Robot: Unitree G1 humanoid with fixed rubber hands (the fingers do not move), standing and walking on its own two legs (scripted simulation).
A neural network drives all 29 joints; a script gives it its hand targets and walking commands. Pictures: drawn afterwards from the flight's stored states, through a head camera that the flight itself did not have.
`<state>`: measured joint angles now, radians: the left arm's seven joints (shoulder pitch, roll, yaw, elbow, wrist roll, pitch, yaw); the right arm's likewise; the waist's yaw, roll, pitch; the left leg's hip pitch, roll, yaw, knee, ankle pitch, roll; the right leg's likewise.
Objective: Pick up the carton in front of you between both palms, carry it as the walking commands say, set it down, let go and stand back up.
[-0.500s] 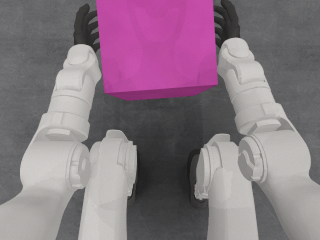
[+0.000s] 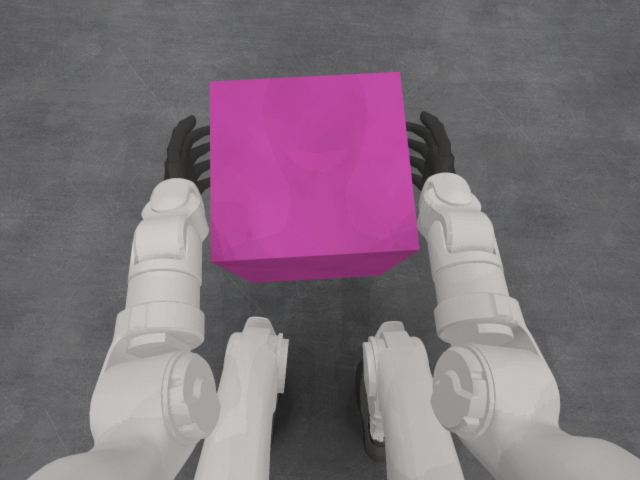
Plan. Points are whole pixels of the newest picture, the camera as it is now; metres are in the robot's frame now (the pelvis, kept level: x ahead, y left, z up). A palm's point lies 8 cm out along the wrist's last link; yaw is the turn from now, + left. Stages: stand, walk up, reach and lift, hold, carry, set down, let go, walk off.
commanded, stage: reach and lift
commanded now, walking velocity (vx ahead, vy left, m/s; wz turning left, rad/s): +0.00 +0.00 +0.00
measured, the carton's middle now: (311, 198) +0.47 +0.03 -0.12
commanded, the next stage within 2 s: none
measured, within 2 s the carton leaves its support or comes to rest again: neither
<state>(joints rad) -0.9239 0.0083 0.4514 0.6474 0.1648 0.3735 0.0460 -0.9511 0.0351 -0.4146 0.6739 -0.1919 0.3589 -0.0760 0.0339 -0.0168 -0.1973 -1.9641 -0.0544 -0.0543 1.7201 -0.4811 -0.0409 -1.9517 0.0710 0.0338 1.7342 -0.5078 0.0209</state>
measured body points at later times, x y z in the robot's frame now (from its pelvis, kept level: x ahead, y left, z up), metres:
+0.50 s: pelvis +0.05 +0.00 +0.14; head +0.17 +0.01 +0.57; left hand +0.44 +0.17 +0.10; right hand +0.44 -0.13 +0.10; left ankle +0.11 +0.13 -0.47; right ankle +0.10 -0.12 -0.47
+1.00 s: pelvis +0.09 +0.00 +0.25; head +0.09 +0.00 +0.70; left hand +0.40 +0.16 +0.25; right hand +0.40 -0.14 +0.25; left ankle +0.11 +0.13 -0.47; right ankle +0.10 -0.12 -0.47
